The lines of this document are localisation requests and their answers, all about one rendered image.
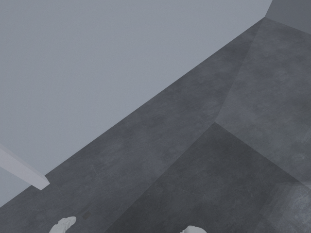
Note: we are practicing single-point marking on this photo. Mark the robot left hand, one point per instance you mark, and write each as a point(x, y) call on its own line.
point(63, 225)

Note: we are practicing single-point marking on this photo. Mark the panel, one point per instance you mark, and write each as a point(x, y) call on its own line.
point(12, 163)

